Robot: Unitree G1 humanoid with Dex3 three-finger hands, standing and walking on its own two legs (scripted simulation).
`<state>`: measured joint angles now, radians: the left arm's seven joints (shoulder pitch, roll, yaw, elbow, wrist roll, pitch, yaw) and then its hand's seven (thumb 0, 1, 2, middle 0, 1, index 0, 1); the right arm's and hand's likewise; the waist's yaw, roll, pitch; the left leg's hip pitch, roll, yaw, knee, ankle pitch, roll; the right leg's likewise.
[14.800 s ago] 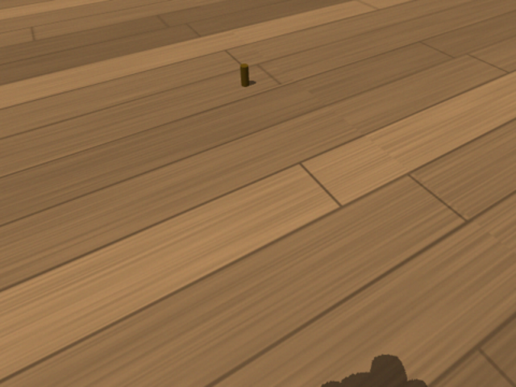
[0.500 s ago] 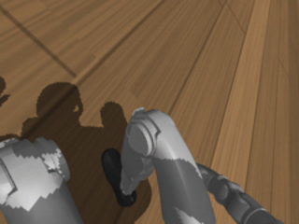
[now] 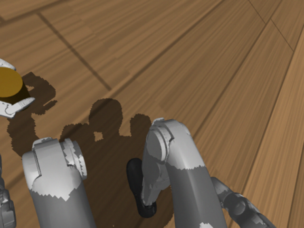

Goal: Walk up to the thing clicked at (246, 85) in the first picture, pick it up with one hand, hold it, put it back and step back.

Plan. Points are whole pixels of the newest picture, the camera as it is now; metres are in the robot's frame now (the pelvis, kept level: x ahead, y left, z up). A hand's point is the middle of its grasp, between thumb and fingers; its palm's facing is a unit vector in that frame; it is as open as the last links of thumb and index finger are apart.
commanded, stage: settle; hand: left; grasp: from the side
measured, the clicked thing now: (11, 92) +0.44 +0.26 -0.14
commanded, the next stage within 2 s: lift in 1.28 s
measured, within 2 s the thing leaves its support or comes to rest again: neither
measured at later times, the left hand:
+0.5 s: hand out of the picture +0.44 +0.27 -0.02, palm faces +0.18 -0.98 -0.08, open 9.4 cm
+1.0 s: hand out of the picture +0.45 +0.26 +0.02, palm faces +0.18 -0.98 -0.06, open 9.4 cm
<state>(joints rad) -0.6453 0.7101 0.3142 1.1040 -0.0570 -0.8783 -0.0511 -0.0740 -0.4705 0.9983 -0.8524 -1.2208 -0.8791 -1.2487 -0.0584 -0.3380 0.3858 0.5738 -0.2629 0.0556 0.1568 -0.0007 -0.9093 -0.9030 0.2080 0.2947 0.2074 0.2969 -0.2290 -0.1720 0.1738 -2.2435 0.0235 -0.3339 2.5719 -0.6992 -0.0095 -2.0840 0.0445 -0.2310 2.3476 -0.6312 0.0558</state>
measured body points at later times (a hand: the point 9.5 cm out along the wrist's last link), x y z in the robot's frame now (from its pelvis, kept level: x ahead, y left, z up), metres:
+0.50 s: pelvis +0.02 -0.01 +0.03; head +0.22 +0.10 +0.42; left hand +0.43 +0.32 -0.02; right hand +0.19 -0.25 -0.07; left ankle +0.08 +0.13 -0.27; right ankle +0.13 -0.12 -0.27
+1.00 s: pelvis +0.02 -0.02 +0.05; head +0.22 +0.07 +0.45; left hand +0.43 +0.32 +0.02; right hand +0.19 -0.26 -0.06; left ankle +0.08 +0.13 -0.27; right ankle +0.13 -0.12 -0.27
